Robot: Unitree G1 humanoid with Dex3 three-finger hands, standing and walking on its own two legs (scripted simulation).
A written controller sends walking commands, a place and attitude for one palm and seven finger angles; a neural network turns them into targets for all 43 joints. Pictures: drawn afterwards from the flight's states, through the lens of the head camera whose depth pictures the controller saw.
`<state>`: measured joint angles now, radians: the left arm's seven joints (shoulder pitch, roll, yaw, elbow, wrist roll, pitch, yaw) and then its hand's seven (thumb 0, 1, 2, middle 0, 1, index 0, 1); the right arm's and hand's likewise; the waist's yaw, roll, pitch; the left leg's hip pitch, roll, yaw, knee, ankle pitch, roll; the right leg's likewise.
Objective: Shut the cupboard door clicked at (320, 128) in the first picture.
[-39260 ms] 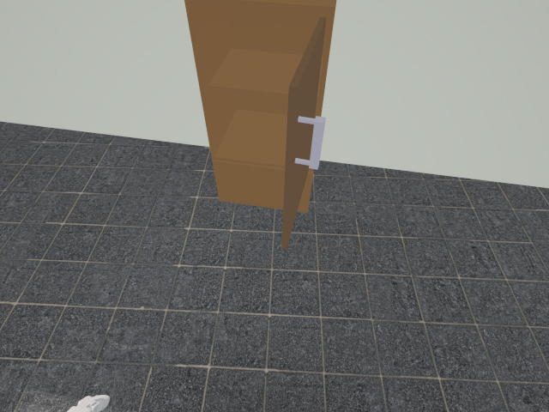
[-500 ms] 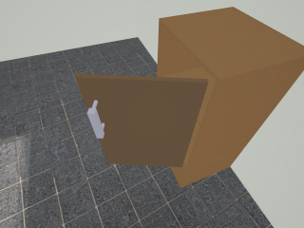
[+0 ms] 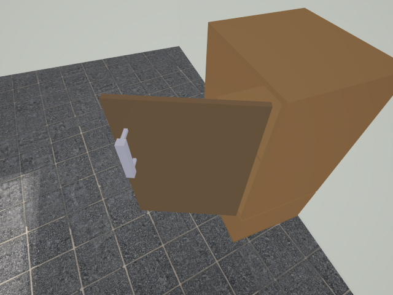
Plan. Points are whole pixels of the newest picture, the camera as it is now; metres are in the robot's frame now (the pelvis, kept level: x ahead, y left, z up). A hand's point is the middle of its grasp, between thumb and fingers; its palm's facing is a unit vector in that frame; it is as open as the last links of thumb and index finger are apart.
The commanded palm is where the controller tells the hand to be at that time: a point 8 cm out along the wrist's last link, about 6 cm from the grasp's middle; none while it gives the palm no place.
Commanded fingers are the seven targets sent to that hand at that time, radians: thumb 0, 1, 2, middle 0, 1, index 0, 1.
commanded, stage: raise the hand and make a fist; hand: left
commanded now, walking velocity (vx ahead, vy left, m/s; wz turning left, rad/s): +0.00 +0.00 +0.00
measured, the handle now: (128, 153) +0.47 +0.22 -0.05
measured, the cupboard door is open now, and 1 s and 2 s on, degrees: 65 65 65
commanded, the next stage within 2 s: bring the fist close to the handle in 1.90 s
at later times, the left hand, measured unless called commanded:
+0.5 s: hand out of the picture +0.10 +0.18 -0.08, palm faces +0.09 -1.00 -0.03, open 5.7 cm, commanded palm +0.10 +0.23 -0.07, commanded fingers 0.00 0.90 0.90 -0.68 -0.82 -0.68 -0.82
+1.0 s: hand (101, 291) +0.14 +0.20 -0.06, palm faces -0.01 -1.00 -0.03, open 3.5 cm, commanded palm +0.12 +0.25 -0.06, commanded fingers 0.00 0.90 0.90 -1.13 -1.32 -1.13 -1.32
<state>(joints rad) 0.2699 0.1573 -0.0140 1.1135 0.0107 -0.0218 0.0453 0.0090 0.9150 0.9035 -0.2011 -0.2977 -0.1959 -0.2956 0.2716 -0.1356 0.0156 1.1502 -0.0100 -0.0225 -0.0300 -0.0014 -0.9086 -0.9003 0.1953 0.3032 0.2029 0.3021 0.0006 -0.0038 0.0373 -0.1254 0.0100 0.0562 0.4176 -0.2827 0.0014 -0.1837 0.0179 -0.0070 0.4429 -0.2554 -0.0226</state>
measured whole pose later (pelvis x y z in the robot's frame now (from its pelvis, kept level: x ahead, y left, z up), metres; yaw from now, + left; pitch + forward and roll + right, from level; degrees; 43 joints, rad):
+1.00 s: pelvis -0.07 +0.02 -0.11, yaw +3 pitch +17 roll -2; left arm 0.43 0.24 0.10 -0.07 -0.27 -0.40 -0.25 0.02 0.90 0.90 -0.96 -1.13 -0.95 -1.13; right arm 0.28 -0.27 -0.01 0.50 0.02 -0.20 -0.05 0.01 -0.90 -0.90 0.20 0.30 0.21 0.30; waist -0.01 0.03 -0.15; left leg -1.00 -0.01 0.00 1.27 -0.56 0.04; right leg -1.00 -0.02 -0.07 1.21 -0.50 -0.01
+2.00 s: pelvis -0.05 +0.01 -0.10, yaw +3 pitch +16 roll -2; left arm 0.40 0.25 0.15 -0.03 -0.30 -0.39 -0.30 0.02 0.90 0.90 -1.30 -1.50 -1.30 -1.50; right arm 0.25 -0.25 0.02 0.47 0.03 -0.15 -0.05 0.01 -0.90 -0.90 0.20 0.30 0.21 0.30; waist -0.01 0.03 -0.17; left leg -0.94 0.00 -0.02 1.22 -0.56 0.02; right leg -0.94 -0.01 -0.08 1.17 -0.51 -0.02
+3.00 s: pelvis -0.06 +0.01 -0.10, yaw +2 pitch +20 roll -1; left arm -0.61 0.32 0.25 0.89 -0.17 -0.43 -0.22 0.02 0.90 0.90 -1.30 -1.50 -1.30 -1.50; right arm 0.29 -0.26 0.02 0.63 0.01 -0.06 -0.02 0.00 -0.90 -0.90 0.20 0.30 0.21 0.30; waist -0.09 0.02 -0.14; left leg -1.01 0.00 0.01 1.18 -0.52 0.03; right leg -1.02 -0.01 -0.06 1.14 -0.47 -0.01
